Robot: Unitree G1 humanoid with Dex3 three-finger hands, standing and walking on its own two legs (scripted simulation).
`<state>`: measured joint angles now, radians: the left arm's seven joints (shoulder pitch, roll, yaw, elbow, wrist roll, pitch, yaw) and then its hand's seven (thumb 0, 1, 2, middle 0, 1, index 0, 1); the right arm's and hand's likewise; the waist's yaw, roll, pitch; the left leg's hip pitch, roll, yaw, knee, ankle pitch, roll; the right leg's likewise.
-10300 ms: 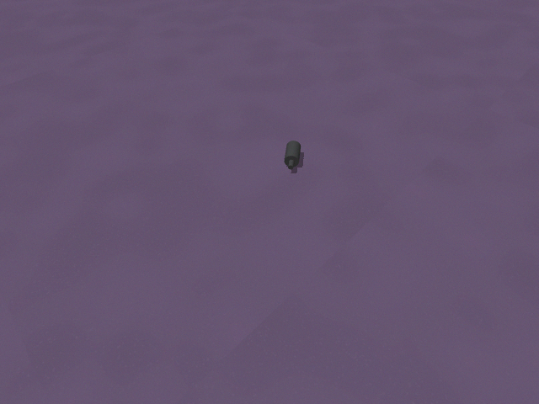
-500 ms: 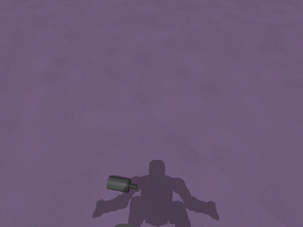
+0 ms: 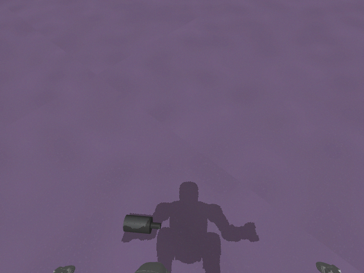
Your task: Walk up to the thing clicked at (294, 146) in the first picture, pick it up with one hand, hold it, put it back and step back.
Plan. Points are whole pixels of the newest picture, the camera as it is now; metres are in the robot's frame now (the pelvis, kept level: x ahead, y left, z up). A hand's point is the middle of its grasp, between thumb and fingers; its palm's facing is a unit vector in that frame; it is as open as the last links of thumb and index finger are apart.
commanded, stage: walk up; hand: left
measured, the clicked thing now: (143, 224) +0.40 +0.27 -0.72
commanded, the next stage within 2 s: stand in 1.32 s
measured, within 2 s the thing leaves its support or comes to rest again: neither
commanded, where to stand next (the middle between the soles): +0.03 -0.01 m, yaw +2 degrees
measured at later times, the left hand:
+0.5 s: hand out of the picture +0.09 +0.23 -0.13, palm faces +0.02 -0.95 -0.33, open 7.4 cm
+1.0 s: hand out of the picture +0.08 +0.24 -0.14, palm faces +0.04 -0.95 -0.30, open 7.4 cm
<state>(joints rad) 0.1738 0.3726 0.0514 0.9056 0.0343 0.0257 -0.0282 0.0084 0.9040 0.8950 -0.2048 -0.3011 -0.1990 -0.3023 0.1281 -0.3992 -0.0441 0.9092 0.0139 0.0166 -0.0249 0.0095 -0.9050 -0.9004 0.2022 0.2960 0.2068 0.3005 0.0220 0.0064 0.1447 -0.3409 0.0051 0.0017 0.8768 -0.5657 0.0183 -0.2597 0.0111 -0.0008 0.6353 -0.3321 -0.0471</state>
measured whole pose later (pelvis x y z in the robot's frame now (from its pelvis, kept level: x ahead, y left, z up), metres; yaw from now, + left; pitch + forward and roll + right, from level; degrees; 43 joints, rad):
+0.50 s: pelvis +0.00 -0.02 +0.01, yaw +1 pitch -3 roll +0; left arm 0.10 0.33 0.02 1.03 0.01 0.01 -0.03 0.01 0.90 0.89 -0.21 -0.30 -0.20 -0.30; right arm 0.15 -0.37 0.00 1.02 0.00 -0.02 0.00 0.01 -0.90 -0.90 0.20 0.30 0.21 0.30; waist 0.00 0.02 0.07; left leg -0.13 0.02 -0.01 0.42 -0.23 -0.02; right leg -0.15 0.03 -0.05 0.43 -0.22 -0.05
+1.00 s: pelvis +0.00 -0.01 +0.02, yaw +1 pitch -2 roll +0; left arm 0.09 0.33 0.04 1.12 0.00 0.01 -0.03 0.01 0.90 0.90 -0.20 -0.30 -0.20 -0.30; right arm 0.14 -0.36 0.01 1.11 -0.01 -0.03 -0.01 0.01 -0.91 -0.90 0.20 0.30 0.21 0.30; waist 0.00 0.00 0.06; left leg -0.11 0.01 -0.01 0.34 -0.19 -0.01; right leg -0.12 0.03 -0.05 0.32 -0.17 -0.04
